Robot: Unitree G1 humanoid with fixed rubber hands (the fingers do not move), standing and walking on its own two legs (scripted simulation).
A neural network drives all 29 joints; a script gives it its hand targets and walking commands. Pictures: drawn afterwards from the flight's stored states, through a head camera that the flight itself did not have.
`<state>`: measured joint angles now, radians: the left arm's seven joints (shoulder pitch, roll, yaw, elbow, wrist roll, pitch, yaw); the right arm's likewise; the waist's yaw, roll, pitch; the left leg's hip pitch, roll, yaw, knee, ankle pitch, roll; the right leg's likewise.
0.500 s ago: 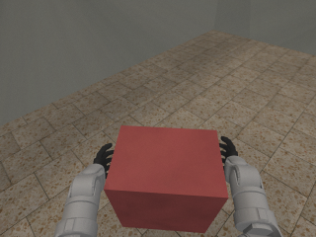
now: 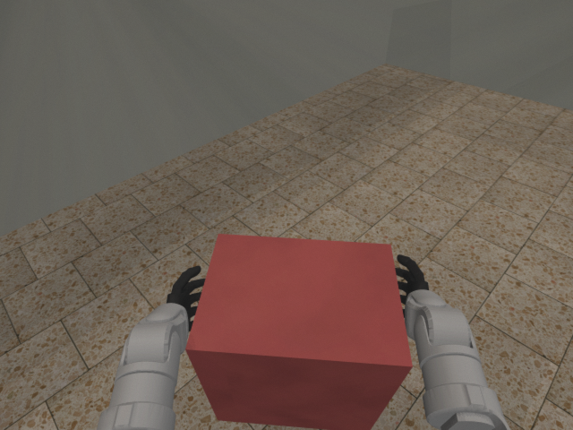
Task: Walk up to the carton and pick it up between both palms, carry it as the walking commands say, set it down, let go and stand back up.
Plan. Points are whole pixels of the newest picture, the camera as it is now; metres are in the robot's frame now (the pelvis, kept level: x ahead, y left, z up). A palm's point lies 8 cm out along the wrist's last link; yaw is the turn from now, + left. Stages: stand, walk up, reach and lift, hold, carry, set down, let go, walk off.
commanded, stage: reach and lift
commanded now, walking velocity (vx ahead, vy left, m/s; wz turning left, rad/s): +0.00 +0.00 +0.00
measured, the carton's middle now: (297, 339) +0.28 -0.03 -0.03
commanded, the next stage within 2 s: hold in 0.08 s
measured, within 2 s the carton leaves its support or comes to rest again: neither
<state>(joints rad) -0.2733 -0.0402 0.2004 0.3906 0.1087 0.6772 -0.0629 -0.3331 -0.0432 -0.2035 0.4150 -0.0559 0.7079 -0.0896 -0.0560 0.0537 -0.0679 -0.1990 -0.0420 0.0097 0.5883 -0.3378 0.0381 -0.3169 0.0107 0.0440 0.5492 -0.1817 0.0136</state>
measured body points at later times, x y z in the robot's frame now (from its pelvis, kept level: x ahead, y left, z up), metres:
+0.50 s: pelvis -0.01 +0.00 +0.00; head -0.07 -0.02 +0.45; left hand +0.30 +0.14 +0.03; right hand +0.29 -0.22 +0.03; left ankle -0.01 +0.09 -0.73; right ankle +0.07 -0.13 -0.73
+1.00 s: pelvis -0.01 +0.00 +0.00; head -0.05 +0.01 +0.45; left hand +0.30 +0.14 +0.04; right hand +0.30 -0.21 +0.05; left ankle -0.01 +0.09 -0.73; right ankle +0.06 -0.13 -0.72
